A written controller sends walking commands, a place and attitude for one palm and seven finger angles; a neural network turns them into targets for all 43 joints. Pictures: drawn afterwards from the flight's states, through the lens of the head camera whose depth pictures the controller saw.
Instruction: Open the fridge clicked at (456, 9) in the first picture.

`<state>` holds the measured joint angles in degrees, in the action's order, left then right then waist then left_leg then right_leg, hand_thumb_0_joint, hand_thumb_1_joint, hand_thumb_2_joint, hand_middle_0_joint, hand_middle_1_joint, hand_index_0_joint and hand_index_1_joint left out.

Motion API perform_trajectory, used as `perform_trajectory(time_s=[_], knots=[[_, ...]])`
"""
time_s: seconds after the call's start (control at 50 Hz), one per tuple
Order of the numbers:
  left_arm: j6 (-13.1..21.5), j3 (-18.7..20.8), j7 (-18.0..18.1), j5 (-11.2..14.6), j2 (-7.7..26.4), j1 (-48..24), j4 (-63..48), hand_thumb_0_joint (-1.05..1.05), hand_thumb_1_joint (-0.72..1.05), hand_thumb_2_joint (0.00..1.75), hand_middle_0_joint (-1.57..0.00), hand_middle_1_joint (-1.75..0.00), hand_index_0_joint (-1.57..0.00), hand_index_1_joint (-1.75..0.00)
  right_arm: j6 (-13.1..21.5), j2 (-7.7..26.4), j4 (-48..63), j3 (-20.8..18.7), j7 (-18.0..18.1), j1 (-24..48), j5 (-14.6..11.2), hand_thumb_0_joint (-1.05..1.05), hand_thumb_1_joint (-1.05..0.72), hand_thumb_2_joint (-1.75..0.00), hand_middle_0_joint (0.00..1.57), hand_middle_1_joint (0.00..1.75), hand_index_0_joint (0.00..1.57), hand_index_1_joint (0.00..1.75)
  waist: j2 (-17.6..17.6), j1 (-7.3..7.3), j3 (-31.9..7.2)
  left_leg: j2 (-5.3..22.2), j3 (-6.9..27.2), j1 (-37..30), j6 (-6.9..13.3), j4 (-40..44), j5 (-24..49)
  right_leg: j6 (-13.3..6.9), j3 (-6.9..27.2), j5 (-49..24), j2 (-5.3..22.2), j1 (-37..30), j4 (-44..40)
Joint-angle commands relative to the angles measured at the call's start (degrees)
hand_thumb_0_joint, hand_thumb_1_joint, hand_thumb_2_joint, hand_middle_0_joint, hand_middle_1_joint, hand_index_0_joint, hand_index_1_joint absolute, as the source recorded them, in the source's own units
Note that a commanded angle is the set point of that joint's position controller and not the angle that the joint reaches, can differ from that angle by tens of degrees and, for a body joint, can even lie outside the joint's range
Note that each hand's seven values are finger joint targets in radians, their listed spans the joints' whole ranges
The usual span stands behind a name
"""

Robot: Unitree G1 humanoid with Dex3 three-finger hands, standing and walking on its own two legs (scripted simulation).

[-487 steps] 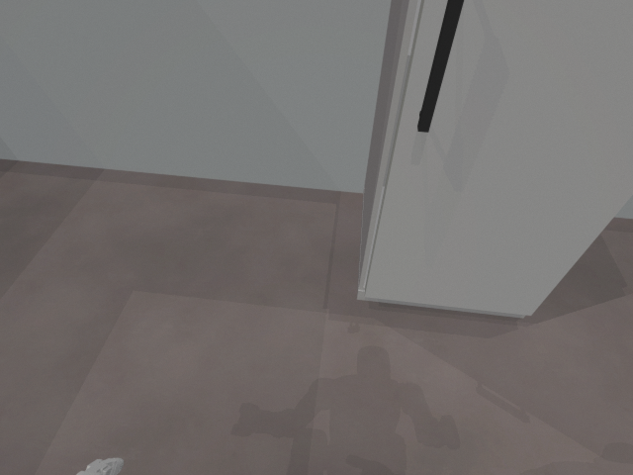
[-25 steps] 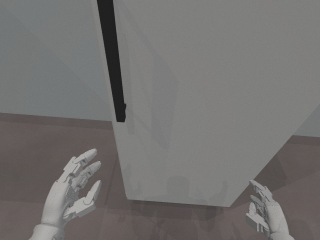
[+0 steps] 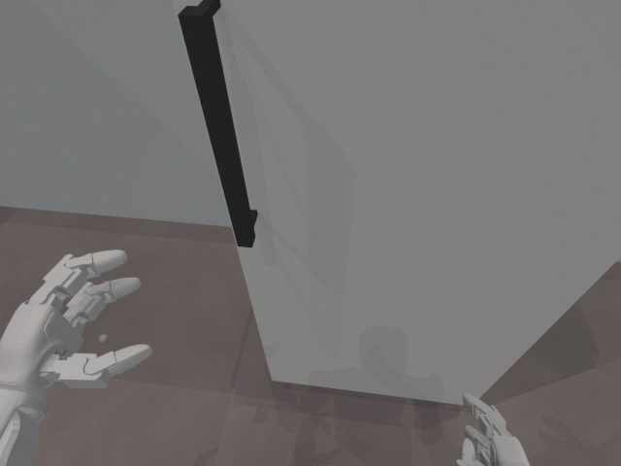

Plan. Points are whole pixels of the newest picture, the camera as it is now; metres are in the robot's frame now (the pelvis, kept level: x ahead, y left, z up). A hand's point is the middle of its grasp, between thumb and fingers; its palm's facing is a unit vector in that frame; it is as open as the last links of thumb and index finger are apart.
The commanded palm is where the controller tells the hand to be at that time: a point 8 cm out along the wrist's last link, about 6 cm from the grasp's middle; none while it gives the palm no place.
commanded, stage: raise the hand to about handle height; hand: left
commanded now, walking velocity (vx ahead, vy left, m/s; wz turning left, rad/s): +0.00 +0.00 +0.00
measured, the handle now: (232, 145) +0.43 +0.12 +0.21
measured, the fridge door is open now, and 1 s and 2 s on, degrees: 0 0 0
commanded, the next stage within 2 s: move the hooked fingers beside the handle in 1.22 s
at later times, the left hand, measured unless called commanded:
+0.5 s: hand out of the picture +0.24 +0.32 +0.20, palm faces +0.02 -0.99 -0.14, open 13.8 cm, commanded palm +0.20 +0.36 +0.21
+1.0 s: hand out of the picture +0.26 +0.34 +0.23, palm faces -0.01 -0.99 -0.15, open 14.0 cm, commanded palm +0.22 +0.39 +0.25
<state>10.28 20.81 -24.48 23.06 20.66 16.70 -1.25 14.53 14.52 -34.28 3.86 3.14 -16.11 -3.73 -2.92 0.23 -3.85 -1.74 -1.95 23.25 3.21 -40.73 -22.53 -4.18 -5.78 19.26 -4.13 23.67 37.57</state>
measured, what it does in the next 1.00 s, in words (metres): shifts its weight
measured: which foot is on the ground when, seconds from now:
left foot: down 0.00-1.00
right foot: down 0.00-1.00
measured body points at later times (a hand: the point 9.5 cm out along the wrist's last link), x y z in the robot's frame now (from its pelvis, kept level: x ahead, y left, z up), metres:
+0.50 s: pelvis -0.01 +0.05 +0.01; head -0.03 +0.04 +0.46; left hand +0.23 +0.37 +0.21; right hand +0.21 -0.15 -0.03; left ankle -0.02 +0.08 -0.72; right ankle +0.00 -0.06 -0.72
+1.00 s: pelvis -0.01 +0.06 +0.02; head -0.03 +0.06 +0.47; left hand +0.26 +0.40 +0.24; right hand +0.19 -0.16 -0.04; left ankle -0.02 +0.08 -0.72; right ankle +0.00 -0.06 -0.72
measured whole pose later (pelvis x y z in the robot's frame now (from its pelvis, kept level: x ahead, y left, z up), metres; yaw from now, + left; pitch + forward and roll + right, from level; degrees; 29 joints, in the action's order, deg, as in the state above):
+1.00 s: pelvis -0.01 +0.06 +0.02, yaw +2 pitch -1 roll -2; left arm -17.5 28.3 -30.7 19.9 33.5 -10.1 1.2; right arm 10.1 16.7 -33.7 5.8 3.4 -12.8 -5.0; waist -2.6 2.5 -2.2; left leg -6.5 -1.9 10.8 7.4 -28.3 -16.2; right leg -0.3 -5.0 14.3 0.1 11.7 27.6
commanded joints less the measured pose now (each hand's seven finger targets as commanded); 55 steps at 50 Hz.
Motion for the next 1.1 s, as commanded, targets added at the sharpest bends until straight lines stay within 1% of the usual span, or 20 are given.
perform_trajectory(time_s=[0.0, 0.06, 0.08, 0.14, 0.2, 0.22, 0.34, 0.38, 0.5, 0.58, 0.68, 0.7, 0.74, 0.78, 0.84, 0.88, 0.94, 0.96, 1.04, 1.08], knots=[[0.86, 5.60, -0.23, 0.57, 11.03, -3.70, -11.40, 0.00, -0.15, 0.45, -0.27, -0.98, -0.27, -0.98, 5.56, 7.87, 10.05, -4.25, 1.03, 7.87, -0.51, 0.00, -0.90, -0.90, 0.20, 0.30, 0.20, 0.30, 3.82, 1.88, -8.55, 2.39, 4.79, 0.16, -1.39, 4.86, 16.12, 7.17, 11.34, -19.85, 8.09, -11.67, -7.44], [-0.95, 8.30, 0.79, 0.30, 14.79, -8.84, -15.96, 0.00, -0.22, 0.42, -0.28, -1.02, -0.28, -1.02, 5.78, 7.95, 10.03, -4.29, 1.76, 8.60, -0.38, 0.00, -0.90, -0.90, 0.20, 0.30, 0.20, 0.30, 0.87, 2.53, -10.05, 2.67, 5.05, -3.72, -1.27, 6.67, 17.63, 5.49, 9.98, -17.80, 7.43, -12.55, -7.77], [-1.31, 8.37, 1.16, 0.14, 14.92, -9.82, -17.09, 0.00, -0.24, 0.41, -0.28, -1.03, -0.28, -1.03, 5.95, 7.67, 9.78, -4.27, 1.94, 8.46, -0.39, 0.00, -0.90, -0.90, 0.20, 0.30, 0.20, 0.30, -0.53, 2.55, -10.42, 2.57, 5.00, -5.87, -1.12, 7.76, 18.69, 4.50, 7.65, -17.40, 6.38, -12.30, -7.49], [-2.86, 9.38, 2.02, 0.41, 16.21, -11.90, -17.44, 0.00, -0.31, 0.38, -0.29, -1.08, -0.29, -1.08, 6.40, 7.91, 9.22, -3.98, 2.37, 8.90, -0.35, 0.00, -0.90, -0.90, 0.20, 0.30, 0.20, 0.30, -1.43, 2.88, -8.13, 2.94, 5.73, -9.19, -1.43, 9.58, 19.92, 3.28, 5.35, -16.00, 5.02, -10.57, -8.04], [-5.16, 7.90, 1.69, 0.21, 15.59, -17.16, -17.09, 0.00, -0.38, 0.35, -0.29, -1.12, -0.29, -1.12, 6.32, 7.92, 8.75, -3.57, 2.70, 9.18, -0.65, 0.00, -0.90, -0.90, 0.20, 0.30, 0.20, 0.30, -3.28, 2.09, -5.87, 3.21, 7.43, -11.91, -2.35, 12.03, 19.81, 2.68, 3.00, -14.02, 4.23, -8.73, -8.28], [-6.11, 7.41, 1.46, -0.19, 15.87, -18.33, -17.16, 0.00, -0.41, 0.34, -0.29, -1.14, -0.29, -1.14, 6.33, 7.93, 8.73, -3.45, 2.79, 9.29, -0.72, 0.00, -0.90, -0.90, 0.20, 0.30, 0.20, 0.30, -4.70, 2.03, -5.42, 3.34, 7.80, -12.89, -2.51, 12.58, 20.06, 2.57, 2.81, -13.63, 4.15, -8.21, -8.54], [-12.51, 8.53, -0.30, -1.18, 18.99, -24.96, -13.52, 0.00, -0.50, 0.30, -0.30, -1.20, -0.30, -1.20, 4.61, 7.95, 8.71, -2.31, 2.44, 9.73, -0.77, 0.00, -0.90, -0.90, 0.20, 0.30, 0.20, 0.30, -2.36, 2.58, -3.64, 4.15, 10.68, -15.66, -3.95, 15.93, 21.21, 2.15, 2.18, -12.83, 3.68, -8.46, -10.20], [-14.42, 8.57, -0.95, -1.26, 19.83, -29.67, -13.48, 0.00, -0.50, 0.30, -0.30, -1.20, -0.30, -1.20, 3.81, 7.87, 8.94, -1.94, 2.38, 10.60, -0.95, 0.00, -0.90, -0.90, 0.20, 0.30, 0.20, 0.30, -3.50, 2.18, -3.74, 4.16, 11.44, -16.44, -4.31, 16.87, 19.88, 2.10, 2.05, -12.25, 3.81, -8.12, -10.29], [-18.37, 10.46, -2.68, -1.74, 24.17, -39.13, -11.96, 0.00, -0.50, 0.30, -0.30, -1.20, -0.30, -1.20, 1.90, 7.71, 9.36, -0.99, 2.27, 12.03, -0.98, 0.00, -0.90, -0.90, 0.20, 0.30, 0.20, 0.30, -3.85, 2.22, -6.61, 4.34, 13.33, -19.48, -5.11, 18.21, 20.09, 1.92, 2.02, -12.37, 3.96, -8.60, -10.73], [-20.85, 11.05, -4.33, -2.12, 26.51, -43.18, -8.56, 0.00, -0.50, 0.30, -0.30, -1.20, -0.30, -1.20, 0.73, 7.94, 9.14, -0.64, 2.05, 12.29, -1.12, 0.00, -0.90, -0.90, 0.20, 0.30, 0.20, 0.30, -2.74, 2.05, -6.14, 4.29, 13.57, -19.65, -5.17, 18.53, 20.54, 1.77, 2.04, -12.76, 4.04, -8.47, -11.48], [-23.21, 12.95, -5.57, -2.68, 31.11, -49.58, -7.49, 0.00, -0.50, 0.30, -0.30, -1.20, -0.30, -1.20, 0.07, 8.19, 9.70, -0.47, 1.81, 12.96, -1.27, 0.00, -0.90, -0.90, 0.20, 0.30, 0.20, 0.30, -4.71, 2.47, -8.28, 4.36, 15.08, -21.40, -5.70, 19.15, 20.39, 1.54, 2.16, -12.67, 4.38, -8.52, -11.52], [-23.55, 13.27, -5.77, -2.71, 31.60, -50.34, -6.66, 0.00, -0.50, 0.30, -0.30, -1.20, -0.30, -1.20, 0.01, 8.28, 9.70, -0.50, 1.79, 12.86, -1.27, 0.00, -0.90, -0.90, 0.20, 0.30, 0.20, 0.30, -5.15, 2.44, -8.44, 4.38, 15.23, -21.68, -5.68, 19.20, 19.97, 1.57, 2.22, -12.48, 4.44, -8.14, -11.52], [-24.47, 11.96, -6.66, -2.16, 28.63, -44.31, -2.15, 0.00, -0.50, 0.30, -0.30, -1.20, -0.30, -1.20, -0.26, 8.34, 9.54, -0.66, 1.38, 12.29, -1.37, 0.00, -0.90, -0.90, 0.20, 0.30, 0.20, 0.30, -3.93, 2.63, -7.31, 4.52, 15.10, -21.57, -5.85, 18.73, 23.01, 1.42, 2.24, -13.24, 4.36, -7.91, -11.69], [-25.41, 11.15, -7.37, -1.94, 27.86, -43.03, -0.99, 0.00, -0.50, 0.30, -0.30, -1.20, -0.30, -1.20, -0.75, 8.92, 9.75, -0.89, 1.04, 11.99, -1.52, 0.00, -0.90, -0.90, 0.20, 0.30, 0.20, 0.30, -1.23, 2.34, -6.23, 4.51, 14.74, -19.70, -5.74, 18.63, 21.99, 1.65, 1.94, -13.48, 4.40, -7.18, -11.12], [-25.71, 11.91, -7.45, -1.44, 28.36, -41.58, -2.55, 0.00, -0.50, 0.30, -0.30, -1.20, -0.30, -1.20, -1.03, 9.10, 10.36, -1.20, 0.62, 12.58, -1.75, 0.00, -0.90, -0.90, 0.20, 0.30, 0.20, 0.30, -1.92, 2.66, -7.30, 4.17, 13.62, -19.91, -5.48, 17.39, 23.35, 1.52, 2.27, -14.03, 4.46, -7.58, -11.02], [-24.61, 13.66, -6.54, -1.73, 31.36, -46.19, -9.33, 0.00, -0.50, 0.30, -0.30, -1.20, -0.30, -1.20, -0.86, 8.84, 11.31, -1.19, 0.67, 13.01, -1.40, 0.00, -0.90, -0.90, 0.20, 0.30, 0.20, 0.30, -3.28, 2.76, -11.05, 4.37, 14.30, -21.85, -5.72, 17.14, 25.13, 1.67, 2.12, -14.43, 4.22, -8.11, -10.63], [-23.32, 15.52, -5.01, -1.66, 32.17, -44.40, -10.91, 0.00, -0.50, 0.30, -0.30, -1.20, -0.30, -1.20, -0.63, 8.56, 10.60, -1.11, 0.91, 12.64, -1.03, 0.00, -0.90, -0.90, 0.20, 0.30, 0.20, 0.30, -6.99, 3.17, -9.93, 4.84, 14.47, -23.38, -6.01, 17.28, 27.17, 1.58, 2.26, -13.86, 4.18, -7.72, -11.12], [-22.96, 15.63, -4.60, -1.79, 32.61, -46.86, -12.55, 0.00, -0.50, 0.30, -0.30, -1.20, -0.30, -1.20, -0.45, 8.52, 10.75, -0.93, 0.98, 12.53, -0.94, 0.00, -0.90, -0.90, 0.20, 0.30, 0.20, 0.30, -6.78, 2.92, -9.85, 4.98, 15.02, -22.81, -6.34, 17.93, 25.93, 1.56, 2.03, -13.74, 4.31, -7.91, -10.95], [-24.29, 14.92, -4.21, -2.10, 30.43, -42.24, -6.60, 0.00, -0.50, 0.30, -0.30, -1.20, -0.30, -1.20, -0.60, 8.64, 9.54, -1.30, 1.28, 11.64, -1.08, 0.00, -0.90, -0.90, 0.20, 0.30, 0.20, 0.30, -6.65, 2.80, -6.79, 4.68, 13.57, -21.31, -5.82, 17.86, 25.56, 1.52, 2.12, -13.72, 4.37, -7.48, -11.70], [-25.01, 13.35, -4.50, -2.38, 29.87, -44.88, -6.76, 0.00, -0.50, 0.30, -0.30, -1.20, -0.30, -1.20, -0.72, 8.88, 9.88, -1.24, 1.27, 11.87, -1.33, 0.00, -0.90, -0.90, 0.20, 0.30, 0.20, 0.30, -4.22, 2.10, -6.66, 4.60, 13.81, -20.09, -5.76, 18.10, 23.61, 1.61, 1.84, -13.87, 4.31, -7.60, -11.25]])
